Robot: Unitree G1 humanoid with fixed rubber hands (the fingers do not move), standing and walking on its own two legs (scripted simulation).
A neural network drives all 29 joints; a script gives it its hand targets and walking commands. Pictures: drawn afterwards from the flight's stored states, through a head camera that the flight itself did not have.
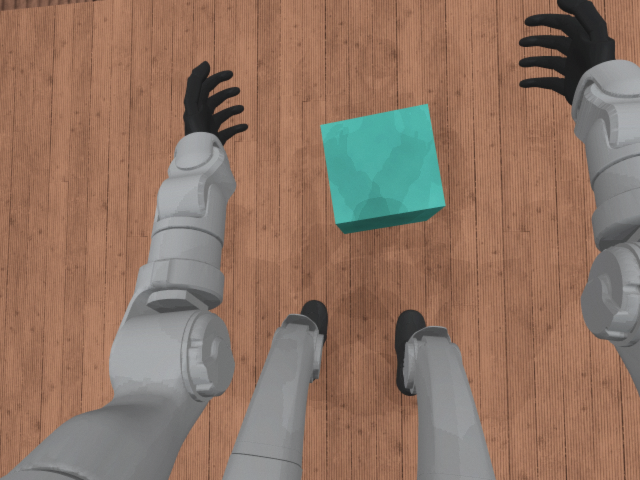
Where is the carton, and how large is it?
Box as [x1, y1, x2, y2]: [320, 104, 445, 233]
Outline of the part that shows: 427,104 320,125 335,223 344,233 426,220 445,205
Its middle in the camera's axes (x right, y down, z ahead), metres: +0.14 -0.15 +0.86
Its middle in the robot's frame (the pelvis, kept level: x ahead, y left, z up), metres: +0.53 +0.00 -0.53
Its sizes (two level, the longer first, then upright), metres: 0.210 0.200 0.250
